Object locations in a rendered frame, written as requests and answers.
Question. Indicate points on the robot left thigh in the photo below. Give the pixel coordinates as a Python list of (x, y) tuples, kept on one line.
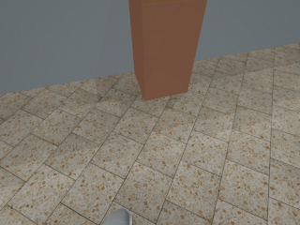
[(119, 217)]

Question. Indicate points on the cabinet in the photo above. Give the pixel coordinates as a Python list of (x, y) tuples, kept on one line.
[(165, 38)]

